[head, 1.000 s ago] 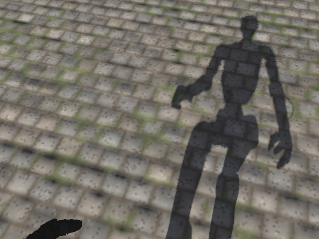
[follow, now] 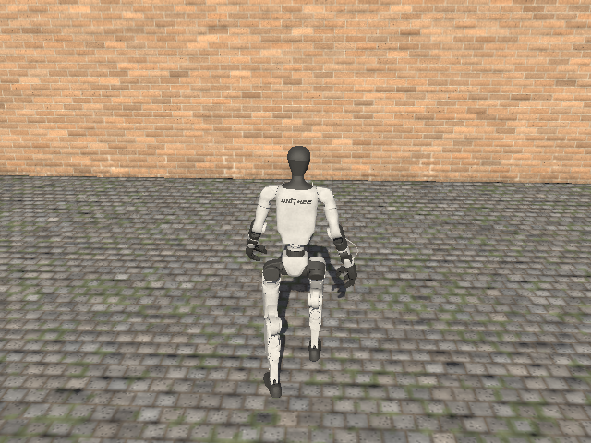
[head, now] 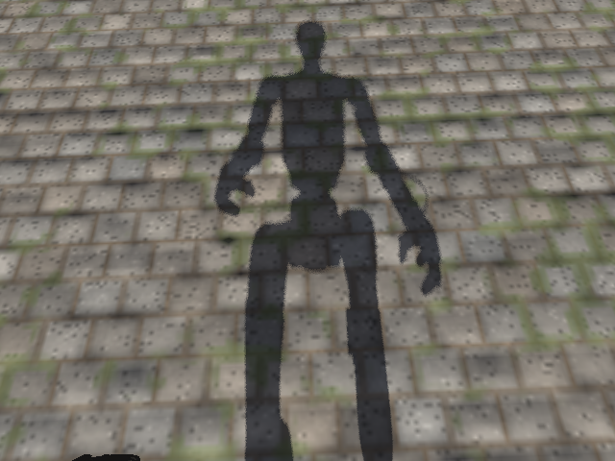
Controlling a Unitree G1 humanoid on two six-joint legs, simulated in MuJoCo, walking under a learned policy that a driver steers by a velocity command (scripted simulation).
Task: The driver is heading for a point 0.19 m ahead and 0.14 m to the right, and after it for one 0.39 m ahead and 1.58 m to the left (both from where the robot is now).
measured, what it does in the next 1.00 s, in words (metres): walks ahead, turning left: right foot, then left foot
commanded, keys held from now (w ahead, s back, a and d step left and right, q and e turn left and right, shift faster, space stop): q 1.00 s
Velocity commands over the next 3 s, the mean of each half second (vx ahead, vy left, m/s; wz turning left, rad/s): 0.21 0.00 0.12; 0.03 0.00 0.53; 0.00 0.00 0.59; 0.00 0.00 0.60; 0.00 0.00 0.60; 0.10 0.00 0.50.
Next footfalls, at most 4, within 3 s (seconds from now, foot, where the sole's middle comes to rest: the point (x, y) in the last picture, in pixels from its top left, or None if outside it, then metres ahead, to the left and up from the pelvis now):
0.04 right None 0.19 -0.11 -0.76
0.56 left None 0.26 0.11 -0.76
1.02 right None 0.34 -0.11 -0.76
1.44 left None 0.18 0.11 -0.76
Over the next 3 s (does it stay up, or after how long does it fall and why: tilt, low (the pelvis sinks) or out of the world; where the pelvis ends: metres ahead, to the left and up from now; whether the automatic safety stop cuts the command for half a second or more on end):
stays up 0.22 0.06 0.02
